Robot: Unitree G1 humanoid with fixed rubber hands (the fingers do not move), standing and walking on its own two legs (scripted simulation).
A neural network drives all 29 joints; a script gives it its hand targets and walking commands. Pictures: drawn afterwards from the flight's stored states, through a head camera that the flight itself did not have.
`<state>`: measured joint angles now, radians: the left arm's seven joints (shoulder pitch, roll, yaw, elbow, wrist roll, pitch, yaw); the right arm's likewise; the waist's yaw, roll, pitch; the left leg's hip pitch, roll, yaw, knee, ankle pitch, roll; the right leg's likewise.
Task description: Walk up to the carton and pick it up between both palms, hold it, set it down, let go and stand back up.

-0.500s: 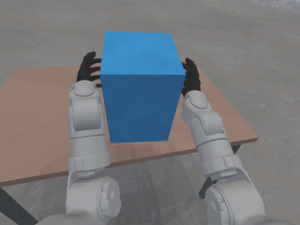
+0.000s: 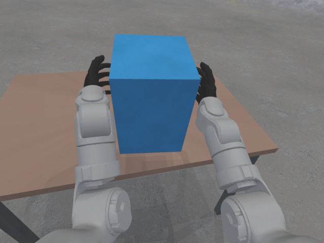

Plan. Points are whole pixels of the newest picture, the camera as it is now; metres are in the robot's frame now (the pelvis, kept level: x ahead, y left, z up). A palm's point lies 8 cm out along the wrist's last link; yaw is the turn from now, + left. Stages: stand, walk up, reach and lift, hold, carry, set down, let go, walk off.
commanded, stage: hold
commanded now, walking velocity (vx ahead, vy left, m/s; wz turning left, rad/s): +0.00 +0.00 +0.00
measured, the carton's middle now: (150, 97) +0.41 +0.02 +0.18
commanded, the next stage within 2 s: set down in 1.74 s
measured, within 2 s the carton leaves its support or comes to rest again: neither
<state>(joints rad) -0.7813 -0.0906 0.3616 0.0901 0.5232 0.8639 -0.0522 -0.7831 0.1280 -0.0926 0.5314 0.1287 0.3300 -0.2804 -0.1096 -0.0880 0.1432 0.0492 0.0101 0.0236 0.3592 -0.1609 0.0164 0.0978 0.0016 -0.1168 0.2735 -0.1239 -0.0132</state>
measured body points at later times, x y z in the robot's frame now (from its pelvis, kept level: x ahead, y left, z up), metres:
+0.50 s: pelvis +0.00 +0.00 +0.00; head -0.04 +0.03 +0.45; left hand +0.38 +0.14 +0.23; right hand +0.38 -0.11 +0.22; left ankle +0.04 +0.10 -0.75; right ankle +0.04 -0.11 -0.75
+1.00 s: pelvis +0.00 +0.00 +0.00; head -0.04 +0.03 +0.45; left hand +0.38 +0.14 +0.23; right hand +0.38 -0.11 +0.22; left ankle +0.04 +0.10 -0.75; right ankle +0.04 -0.11 -0.75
